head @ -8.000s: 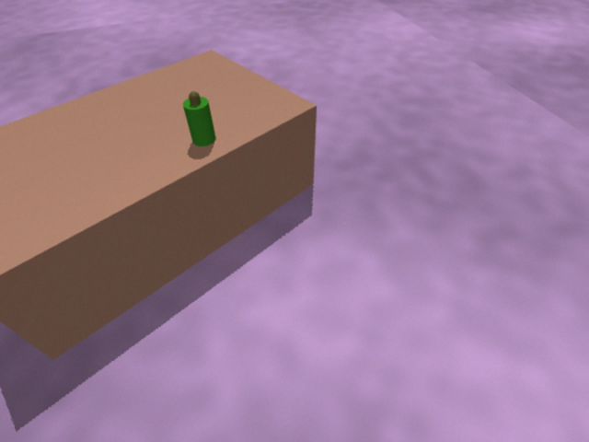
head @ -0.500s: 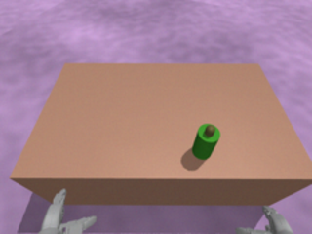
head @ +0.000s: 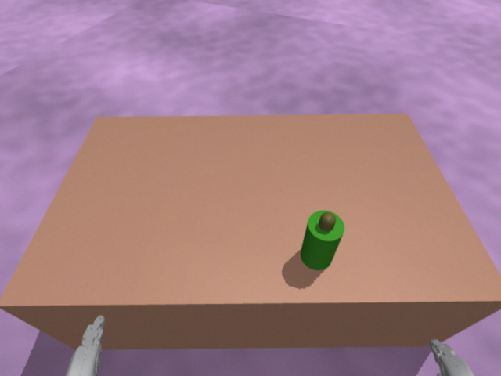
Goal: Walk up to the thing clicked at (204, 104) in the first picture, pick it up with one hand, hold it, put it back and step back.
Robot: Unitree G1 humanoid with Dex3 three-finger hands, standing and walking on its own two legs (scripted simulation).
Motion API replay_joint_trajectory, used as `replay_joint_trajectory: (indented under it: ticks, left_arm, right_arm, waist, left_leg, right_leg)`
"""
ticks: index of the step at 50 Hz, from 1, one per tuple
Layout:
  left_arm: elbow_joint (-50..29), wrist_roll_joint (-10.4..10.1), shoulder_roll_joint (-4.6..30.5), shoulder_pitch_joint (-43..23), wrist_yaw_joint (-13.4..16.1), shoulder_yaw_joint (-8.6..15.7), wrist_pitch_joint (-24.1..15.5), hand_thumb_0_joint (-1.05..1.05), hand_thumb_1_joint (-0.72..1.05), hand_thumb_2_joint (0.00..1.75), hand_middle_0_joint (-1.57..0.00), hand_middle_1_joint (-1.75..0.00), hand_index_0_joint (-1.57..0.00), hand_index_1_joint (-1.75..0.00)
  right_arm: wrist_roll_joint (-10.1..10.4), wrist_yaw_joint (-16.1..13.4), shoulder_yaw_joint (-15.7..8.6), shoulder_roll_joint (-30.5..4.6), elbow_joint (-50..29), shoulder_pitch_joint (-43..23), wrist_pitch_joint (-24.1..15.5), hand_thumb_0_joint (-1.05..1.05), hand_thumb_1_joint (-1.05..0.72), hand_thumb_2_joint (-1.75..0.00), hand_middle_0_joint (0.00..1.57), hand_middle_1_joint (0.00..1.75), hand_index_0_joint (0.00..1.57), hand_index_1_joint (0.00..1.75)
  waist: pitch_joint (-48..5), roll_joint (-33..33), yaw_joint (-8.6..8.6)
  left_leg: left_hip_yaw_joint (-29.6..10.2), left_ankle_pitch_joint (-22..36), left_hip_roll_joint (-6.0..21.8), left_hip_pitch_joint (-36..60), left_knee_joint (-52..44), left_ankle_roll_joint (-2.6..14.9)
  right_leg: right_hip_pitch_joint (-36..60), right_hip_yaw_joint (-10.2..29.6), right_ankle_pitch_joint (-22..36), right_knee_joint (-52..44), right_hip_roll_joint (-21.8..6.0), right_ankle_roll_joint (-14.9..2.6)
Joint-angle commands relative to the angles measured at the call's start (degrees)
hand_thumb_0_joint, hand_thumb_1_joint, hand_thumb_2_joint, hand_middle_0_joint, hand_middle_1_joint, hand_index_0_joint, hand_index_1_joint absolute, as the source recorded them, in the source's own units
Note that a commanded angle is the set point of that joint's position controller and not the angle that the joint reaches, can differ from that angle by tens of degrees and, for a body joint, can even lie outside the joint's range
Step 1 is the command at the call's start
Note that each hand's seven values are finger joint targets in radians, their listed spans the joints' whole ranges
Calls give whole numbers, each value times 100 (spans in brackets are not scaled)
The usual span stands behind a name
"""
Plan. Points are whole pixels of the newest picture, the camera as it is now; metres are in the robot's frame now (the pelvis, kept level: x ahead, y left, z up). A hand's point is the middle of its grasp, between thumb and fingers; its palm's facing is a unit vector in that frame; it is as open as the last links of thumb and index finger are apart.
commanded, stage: go down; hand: right
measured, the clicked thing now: (322, 237) +0.48 -0.15 -0.20
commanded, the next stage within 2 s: none
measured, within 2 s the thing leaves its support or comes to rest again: neither
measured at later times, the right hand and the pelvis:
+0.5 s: hand out of the picture +0.15 -0.25 -0.09, palm faces +0.10 +0.94 -0.32, open 17.7 cm; pelvis -0.01 +0.01 -0.01, yaw -1 degrees
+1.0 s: hand (450, 272) +0.30 -0.30 -0.01, palm faces +0.14 +0.98 -0.15, open 17.5 cm; pelvis -0.02 +0.01 -0.01, yaw +1 degrees
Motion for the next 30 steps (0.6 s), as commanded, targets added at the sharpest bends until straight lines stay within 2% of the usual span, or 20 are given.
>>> replay_joint_trajectory:
  ticks: [1,3,4,7,8,9,10,11,17,18,19,20,21,22,23,26,27,28,29,30]
  left_arm:
    - [-940,-68,1001,-54,44,397,-231,0,-54,3,-6,-5,-6,-5]
    - [-1077,-72,979,46,21,388,-245,0,-54,3,-6,-5,-6,-5]
    - [-1195,-71,1010,148,10,443,-267,0,-54,4,-6,-5,-6,-5]
    - [-1411,-62,1042,182,15,489,-290,0,-54,4,-6,-5,-6,-6]
    - [-1538,-75,991,153,16,451,-298,0,-54,4,-6,-5,-6,-6]
    - [-1562,-65,985,99,40,433,-291,0,-53,4,-6,-5,-6,-6]
    - [-1602,-63,930,168,48,394,-296,0,-54,4,-6,-5,-5,-6]
    - [-1710,-75,935,198,71,404,-304,0,-54,4,-6,-5,-5,-6]
    - [-2082,-88,769,393,189,203,-263,0,-54,4,-6,-5,-5,-6]
    - [-2189,-88,809,366,217,258,-259,0,-54,4,-5,-5,-5,-6]
    - [-2204,-88,743,397,231,157,-259,0,-54,5,-5,-5,-5,-6]
    - [-2213,-98,757,463,256,196,-261,0,-54,4,-5,-5,-5,-6]
    - [-2293,-114,801,513,280,205,-272,0,-54,4,-6,-5,-5,-6]
    - [-2384,-110,779,478,297,156,-294,0,-54,4,-5,-5,-5,-5]
    - [-2493,-124,893,403,341,265,-317,0,-54,4,-5,-5,-5,-5]
    - [-2628,-149,755,527,422,80,-427,0,-53,3,-5,-5,-6,-5]
    - [-2421,-138,764,675,462,103,-450,0,-53,4,-5,-5,-5,-5]
    - [-2298,-135,651,776,473,21,-481,0,-54,4,-5,-5,-5,-5]
    - [-2295,-139,705,653,492,30,-522,0,-53,4,-5,-5,-5,-5]
    - [-2272,-141,797,620,517,138,-558,0,-53,4,-5,-5,-5,-5]
  right_arm:
    - [1,55,-380,-919,-1033,-165,154,0,60,-3,3,6,3,6]
    - [-6,57,-495,-1044,-1283,-42,192,0,60,-3,3,6,4,6]
    - [-33,62,-440,-958,-1313,-26,197,0,60,-3,3,6,4,6]
    - [-66,42,-570,-1061,-1601,-56,192,0,61,-3,2,6,3,6]
    - [-61,41,-572,-1023,-1606,36,206,0,60,-2,3,6,4,6]
    - [-55,18,-709,-1149,-1705,-77,194,0,61,-2,3,6,3,6]
    - [-49,16,-674,-1075,-1741,44,192,0,60,-2,3,5,4,6]
    - [-19,5,-772,-1144,-1809,46,189,0,60,-2,3,5,4,5]
    - [66,79,-928,-1248,-2196,407,202,0,61,-2,3,6,3,6]
    - [71,108,-935,-1252,-2158,487,220,0,61,-2,3,6,4,6]
    - [100,138,-935,-1232,-2204,415,214,0,61,-2,3,6,3,6]
    - [113,166,-1008,-1294,-2195,448,223,0,61,-2,3,6,3,6]
    - [119,209,-947,-1271,-2125,164,228,0,60,-2,3,6,3,6]
    - [125,245,-1047,-1422,-2276,-126,178,0,61,-1,3,5,4,5]
    - [142,248,-1213,-1642,-2364,-362,134,0,61,-2,3,6,4,6]
    - [196,343,-1417,-1879,-2366,-1101,-119,0,58,-1,4,5,4,5]
    - [231,380,-1600,-2046,-2273,-1206,-225,0,58,-1,4,5,4,5]
    - [260,441,-1627,-2043,-2172,-1256,-318,0,57,-1,5,5,5,5]
    - [334,504,-1725,-2164,-2115,-1486,-411,0,58,0,5,5,5,5]
    - [372,587,-1750,-2206,-2062,-1735,-505,0,56,0,5,5,5,5]
  waist:
    - [-522,-64,47]
    - [-532,33,6]
    - [-695,32,73]
    - [-857,-81,52]
    - [-877,-30,27]
    - [-751,0,3]
    - [-821,3,13]
    - [-783,98,-24]
    - [-914,-59,-96]
    - [-869,-51,-72]
    - [-705,-67,-65]
    - [-705,-58,-40]
    - [-618,89,99]
    - [-653,-6,94]
    - [-662,-90,140]
    - [-640,27,234]
    - [-531,-6,228]
    - [-580,-163,215]
    - [-579,-188,185]
    - [-597,-217,282]
  left_leg:
    - [79,1333,-210,693,-177,203]
    - [65,1340,-189,720,-151,185]
    - [60,1490,-193,715,-57,197]
    - [76,1472,-205,614,85,193]
    - [60,1397,-203,588,104,190]
    - [55,1233,-191,553,61,179]
    - [30,1200,-168,587,75,195]
    - [37,1067,-162,604,44,177]
    - [12,1111,-134,606,162,182]
    - [8,1023,-135,544,140,177]
    - [12,834,-133,483,104,168]
    - [-15,816,-116,482,90,172]
    - [-29,705,-121,335,52,148]
    - [-38,661,-117,332,65,149]
    - [-66,588,-98,314,37,144]
    - [-126,374,-64,288,-22,95]
    - [-173,303,-40,272,-62,85]
    - [-185,383,-23,263,-28,94]
    - [-189,359,-28,250,-40,89]
    - [-222,310,-12,241,-59,86]
  right_leg:
    - [-54,222,2624,-570,-81,215]
    - [-102,194,2506,-511,-46,196]
    - [-17,198,2695,-442,-51,211]
    - [103,268,3057,-329,-104,259]
    - [40,260,2937,-293,-87,240]
    - [-125,224,2534,-301,-57,206]
    - [-189,199,2309,-289,-31,184]
    - [-274,201,2023,-306,-19,158]
    - [-396,180,2056,-160,23,171]
    - [-474,174,1912,-157,33,159]
    - [-584,174,1615,-196,34,145]
    - [-597,145,1495,-158,52,121]
    - [-645,149,1289,-157,44,89]
    - [-673,178,1238,-167,42,94]
    - [-630,177,1122,-176,43,84]
    - [-629,187,769,-161,40,39]
    - [-645,175,669,-143,50,29]
    - [-617,162,746,-138,59,32]
    - [-638,176,721,-147,55,28]
    - [-582,176,650,-153,48,27]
